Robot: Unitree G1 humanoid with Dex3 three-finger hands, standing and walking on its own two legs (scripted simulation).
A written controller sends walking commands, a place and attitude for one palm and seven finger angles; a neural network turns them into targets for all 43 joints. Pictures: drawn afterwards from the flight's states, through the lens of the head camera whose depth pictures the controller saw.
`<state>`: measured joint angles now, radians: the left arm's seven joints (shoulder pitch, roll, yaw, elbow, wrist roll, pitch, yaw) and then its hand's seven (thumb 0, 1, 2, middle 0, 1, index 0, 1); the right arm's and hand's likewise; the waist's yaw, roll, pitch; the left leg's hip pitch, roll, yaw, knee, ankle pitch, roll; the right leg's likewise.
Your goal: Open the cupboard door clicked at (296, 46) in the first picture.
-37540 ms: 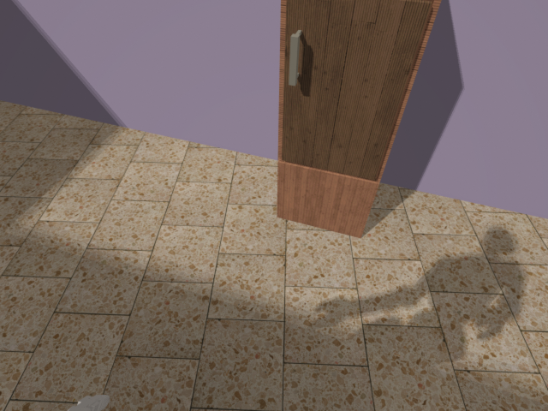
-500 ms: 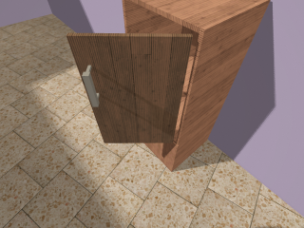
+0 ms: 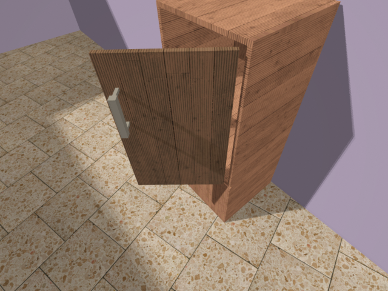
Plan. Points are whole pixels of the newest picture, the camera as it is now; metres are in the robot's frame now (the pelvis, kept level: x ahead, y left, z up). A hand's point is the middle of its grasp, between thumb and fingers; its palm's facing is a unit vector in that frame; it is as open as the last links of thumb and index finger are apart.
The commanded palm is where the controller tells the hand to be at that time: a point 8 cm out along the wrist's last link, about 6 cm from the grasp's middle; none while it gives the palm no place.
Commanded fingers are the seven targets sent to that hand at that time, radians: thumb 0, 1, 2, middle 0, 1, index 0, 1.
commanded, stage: come to a stop and stand still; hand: left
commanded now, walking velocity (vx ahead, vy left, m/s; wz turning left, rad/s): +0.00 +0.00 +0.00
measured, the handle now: (121, 113) +0.56 +0.25 +0.04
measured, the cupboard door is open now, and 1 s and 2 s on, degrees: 50 50 50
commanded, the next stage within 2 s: look again from close up in 0.78 s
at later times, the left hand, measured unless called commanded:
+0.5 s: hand out of the picture +0.02 +0.15 -0.17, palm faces +0.03 -0.98 -0.21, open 7.3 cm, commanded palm none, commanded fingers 0.00 0.90 0.90 -0.20 -0.30 -0.20 -0.30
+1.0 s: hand out of the picture +0.03 +0.15 -0.17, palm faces +0.04 -0.98 -0.19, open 7.3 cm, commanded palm none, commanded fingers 0.00 0.90 0.90 -0.20 -0.30 -0.20 -0.30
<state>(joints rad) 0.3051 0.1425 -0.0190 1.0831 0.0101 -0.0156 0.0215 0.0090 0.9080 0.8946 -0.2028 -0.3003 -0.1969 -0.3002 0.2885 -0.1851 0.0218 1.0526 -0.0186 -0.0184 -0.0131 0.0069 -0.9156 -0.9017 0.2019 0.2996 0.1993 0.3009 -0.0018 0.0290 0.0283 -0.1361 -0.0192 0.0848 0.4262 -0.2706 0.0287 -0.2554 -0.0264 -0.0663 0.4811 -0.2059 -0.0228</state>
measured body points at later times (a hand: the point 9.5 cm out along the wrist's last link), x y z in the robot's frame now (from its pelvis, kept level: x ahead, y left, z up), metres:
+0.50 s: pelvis +0.02 -0.02 +0.00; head +0.04 -0.03 +0.45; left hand +0.02 +0.21 -0.16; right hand +0.00 -0.22 -0.17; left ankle -0.02 +0.10 -0.74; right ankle +0.03 -0.10 -0.74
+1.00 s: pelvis +0.03 -0.02 +0.00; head +0.05 -0.02 +0.45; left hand +0.03 +0.21 -0.16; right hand +0.03 -0.23 -0.16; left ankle -0.02 +0.10 -0.74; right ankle +0.03 -0.10 -0.74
